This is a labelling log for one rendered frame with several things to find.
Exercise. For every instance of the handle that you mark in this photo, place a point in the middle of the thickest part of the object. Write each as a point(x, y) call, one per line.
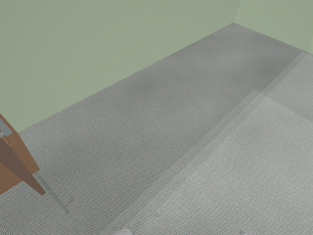
point(5, 130)

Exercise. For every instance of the cupboard door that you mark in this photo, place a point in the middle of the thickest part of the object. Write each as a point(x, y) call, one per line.
point(11, 161)

